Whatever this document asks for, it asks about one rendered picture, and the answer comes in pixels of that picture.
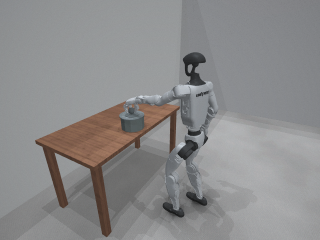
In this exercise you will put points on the robot left shin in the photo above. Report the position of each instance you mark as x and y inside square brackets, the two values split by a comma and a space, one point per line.
[173, 189]

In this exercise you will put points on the table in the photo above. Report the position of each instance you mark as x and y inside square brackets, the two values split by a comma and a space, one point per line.
[94, 141]

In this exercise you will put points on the lid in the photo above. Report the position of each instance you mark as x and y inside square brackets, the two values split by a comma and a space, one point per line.
[131, 117]

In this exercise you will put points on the knob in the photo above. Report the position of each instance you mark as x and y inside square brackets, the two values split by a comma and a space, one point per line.
[131, 110]

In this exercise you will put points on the left robot forearm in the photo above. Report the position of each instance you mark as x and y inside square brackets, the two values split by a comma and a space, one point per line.
[150, 100]

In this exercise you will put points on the left robot upper arm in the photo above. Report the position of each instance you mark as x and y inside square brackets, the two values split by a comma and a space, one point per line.
[176, 93]

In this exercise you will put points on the right robot upper arm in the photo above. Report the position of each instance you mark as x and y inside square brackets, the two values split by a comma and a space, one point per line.
[213, 108]

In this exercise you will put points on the humanoid robot torso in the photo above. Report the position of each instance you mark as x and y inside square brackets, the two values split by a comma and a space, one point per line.
[193, 112]

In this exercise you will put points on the right robot hand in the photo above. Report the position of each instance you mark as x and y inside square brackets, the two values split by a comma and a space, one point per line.
[204, 130]

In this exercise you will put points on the left robot hand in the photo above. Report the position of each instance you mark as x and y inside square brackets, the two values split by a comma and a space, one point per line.
[129, 104]

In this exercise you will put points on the pot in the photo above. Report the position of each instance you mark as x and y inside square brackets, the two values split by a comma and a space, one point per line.
[133, 125]

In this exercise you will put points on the right robot forearm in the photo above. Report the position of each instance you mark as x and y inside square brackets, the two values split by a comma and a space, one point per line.
[208, 119]

